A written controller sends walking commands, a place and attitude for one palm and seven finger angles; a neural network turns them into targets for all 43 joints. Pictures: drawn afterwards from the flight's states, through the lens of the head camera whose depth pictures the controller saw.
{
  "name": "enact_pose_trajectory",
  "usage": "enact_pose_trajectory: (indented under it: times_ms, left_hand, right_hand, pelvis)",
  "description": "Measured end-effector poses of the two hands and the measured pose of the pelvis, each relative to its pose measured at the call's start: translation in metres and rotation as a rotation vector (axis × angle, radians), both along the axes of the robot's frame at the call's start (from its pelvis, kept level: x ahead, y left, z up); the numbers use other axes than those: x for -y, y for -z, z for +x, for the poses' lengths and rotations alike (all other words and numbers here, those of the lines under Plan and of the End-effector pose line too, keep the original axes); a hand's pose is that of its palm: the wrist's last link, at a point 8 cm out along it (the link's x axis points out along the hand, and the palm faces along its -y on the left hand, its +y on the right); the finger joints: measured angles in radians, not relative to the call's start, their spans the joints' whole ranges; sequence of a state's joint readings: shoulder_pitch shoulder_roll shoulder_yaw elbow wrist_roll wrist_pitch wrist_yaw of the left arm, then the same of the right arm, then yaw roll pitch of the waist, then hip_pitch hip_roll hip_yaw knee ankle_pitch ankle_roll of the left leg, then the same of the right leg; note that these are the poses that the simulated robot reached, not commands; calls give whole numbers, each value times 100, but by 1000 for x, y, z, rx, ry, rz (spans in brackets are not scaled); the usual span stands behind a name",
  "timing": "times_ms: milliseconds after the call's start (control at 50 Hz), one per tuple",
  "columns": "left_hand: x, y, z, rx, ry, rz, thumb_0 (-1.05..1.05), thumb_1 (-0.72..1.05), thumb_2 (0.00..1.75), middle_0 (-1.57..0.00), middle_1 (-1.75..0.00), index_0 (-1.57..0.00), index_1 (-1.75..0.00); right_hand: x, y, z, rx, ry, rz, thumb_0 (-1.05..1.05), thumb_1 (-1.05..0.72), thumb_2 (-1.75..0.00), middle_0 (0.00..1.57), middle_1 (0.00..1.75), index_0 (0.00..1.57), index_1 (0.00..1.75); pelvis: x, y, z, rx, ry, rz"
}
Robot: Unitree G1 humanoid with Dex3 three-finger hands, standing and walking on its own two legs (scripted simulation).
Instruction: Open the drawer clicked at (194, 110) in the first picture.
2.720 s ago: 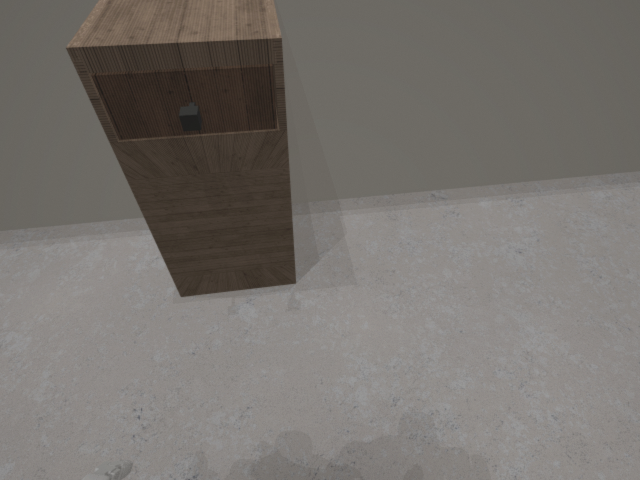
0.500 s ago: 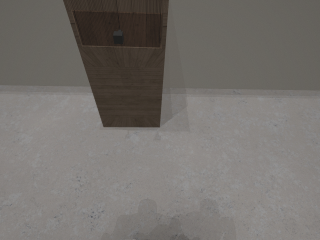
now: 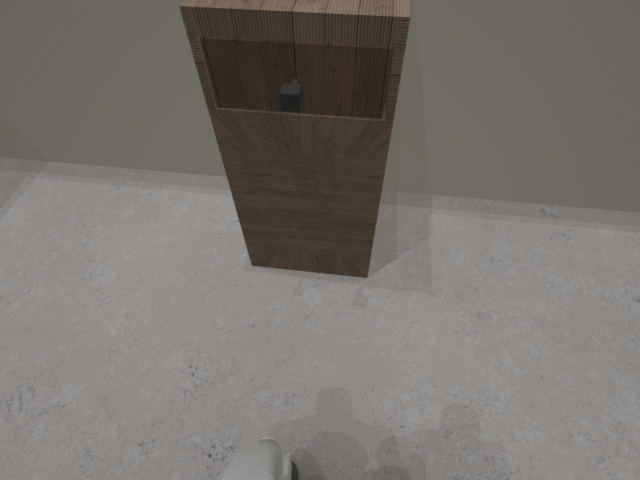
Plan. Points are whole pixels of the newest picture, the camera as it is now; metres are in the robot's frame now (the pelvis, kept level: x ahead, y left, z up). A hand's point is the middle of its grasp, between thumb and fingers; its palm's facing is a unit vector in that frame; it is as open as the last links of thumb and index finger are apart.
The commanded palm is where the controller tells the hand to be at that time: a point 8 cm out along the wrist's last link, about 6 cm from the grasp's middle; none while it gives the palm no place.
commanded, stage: take the last steps up to it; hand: left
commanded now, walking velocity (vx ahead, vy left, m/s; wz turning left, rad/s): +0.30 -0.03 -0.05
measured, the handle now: (293, 91) +0.81 +0.15 +0.01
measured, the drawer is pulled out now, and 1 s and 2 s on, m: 0.00 0.00 0.00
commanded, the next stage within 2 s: come to a stop and stand still in 0.54 s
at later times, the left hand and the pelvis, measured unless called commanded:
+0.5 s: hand (230, 367) +0.28 +0.18 -0.15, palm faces -0.06 -0.97 -0.23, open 7.3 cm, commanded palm none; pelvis +0.18 +0.00 +0.01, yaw -3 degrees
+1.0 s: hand (244, 357) +0.31 +0.17 -0.19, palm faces +0.05 -0.98 -0.17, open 7.3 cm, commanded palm none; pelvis +0.29 +0.00 +0.00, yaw -2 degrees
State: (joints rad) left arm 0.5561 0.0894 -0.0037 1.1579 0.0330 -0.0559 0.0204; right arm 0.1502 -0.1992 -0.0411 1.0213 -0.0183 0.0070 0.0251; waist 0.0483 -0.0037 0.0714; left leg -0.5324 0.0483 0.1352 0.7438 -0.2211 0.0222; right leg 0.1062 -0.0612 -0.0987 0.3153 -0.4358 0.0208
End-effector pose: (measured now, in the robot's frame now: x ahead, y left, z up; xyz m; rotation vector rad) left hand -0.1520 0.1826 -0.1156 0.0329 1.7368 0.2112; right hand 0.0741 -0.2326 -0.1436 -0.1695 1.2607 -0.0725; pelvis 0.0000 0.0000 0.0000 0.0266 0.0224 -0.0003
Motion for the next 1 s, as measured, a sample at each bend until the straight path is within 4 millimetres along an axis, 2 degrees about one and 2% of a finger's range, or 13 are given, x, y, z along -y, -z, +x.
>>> enact_pose_trajectory:
  times_ms: [60, 120, 160, 240, 300, 340, 440, 560, 600, 640, 780, 900, 1000]
  left_hand:
    - [-7, 11, 14, -60, -21, -32, 0, 90, 90, -20, -30, -21, -30]
    - [-24, 21, 56, -26, -1, -31, 0, 90, 90, -20, -30, -21, -30]
    - [-38, 25, 99, 50, 32, -20, 1, 90, 90, -20, -30, -21, -30]
    - [-59, 28, 202, 261, 97, 8, 0, 91, 90, -20, -30, -20, -30]
    - [-66, 24, 274, 409, 127, 27, 0, 91, 90, -20, -30, -20, -30]
    - [-70, 18, 313, 468, 147, 51, 1, 93, 90, -20, -30, -20, -30]
    - [-64, 5, 392, 542, 215, 72, 1, 93, 90, -20, -30, -20, -30]
    - [-29, 9, 464, 562, 290, 78, 0, 92, 90, -20, -30, -20, -30]
    - [-16, 11, 474, 574, 279, 73, 0, 92, 90, -20, -30, -20, -30]
    - [-7, 11, 475, 566, 245, 63, 0, 91, 90, -20, -30, -20, -30]
    - [-8, 8, 464, 445, 183, 88, -1, 95, 90, -20, -30, -21, -30]
    - [-19, 24, 457, 368, 134, 57, 0, 92, 90, -20, -30, -21, -30]
    - [-40, 41, 460, 345, 105, 41, 0, 91, 90, -20, -30, -21, -30]
  right_hand:
    - [-20, 8, 42, 58, -12, -9, 1, -91, -90, 19, 30, 20, 30]
    - [-33, 3, 60, 84, 17, -10, 0, -91, -90, 19, 30, 20, 30]
    - [-36, -5, 62, 91, 64, -20, 0, -92, -90, 20, 30, 20, 30]
    - [-24, -19, 61, 75, 110, -67, -2, -96, -90, 20, 30, 20, 30]
    - [-21, -21, 55, 21, 126, -67, -1, -95, -90, 20, 30, 20, 30]
    - [-21, -19, 51, -16, 144, -57, -1, -94, -90, 20, 30, 20, 30]
    - [-22, -9, 43, -115, 199, -10, 0, -92, -90, 20, 30, 20, 30]
    - [-11, 10, 44, -256, 255, 47, 0, -91, -90, 20, 30, 20, 30]
    - [-4, 11, 53, -292, 246, 55, 1, -91, -90, 20, 30, 20, 30]
    - [5, 7, 72, -297, 231, 48, 1, -91, -90, 20, 30, 20, 30]
    - [30, -6, 175, -154, 168, -10, 1, -91, -90, 19, 30, 20, 30]
    - [25, -9, 250, -47, 114, -53, 1, -92, -90, 19, 30, 20, 30]
    - [9, -16, 286, 27, 72, -89, 0, -92, -90, 19, 30, 20, 30]
  pelvis:
    - [-14, 13, 30, 2, -3, -17]
    - [-22, 12, 52, 21, 18, -15]
    - [-24, 6, 65, 33, 32, -16]
    - [-26, -6, 91, 45, 35, -17]
    - [-24, -9, 111, 46, 39, -10]
    - [-21, -11, 125, 46, 41, -5]
    - [-9, -10, 160, 44, 49, 1]
    - [20, 4, 209, 36, 61, -5]
    - [29, 5, 221, 41, 48, -15]
    - [34, 1, 233, 43, 41, -17]
    - [38, -11, 267, 23, 31, -30]
    - [21, -5, 283, 28, 26, -49]
    - [3, 2, 289, 32, 31, -48]
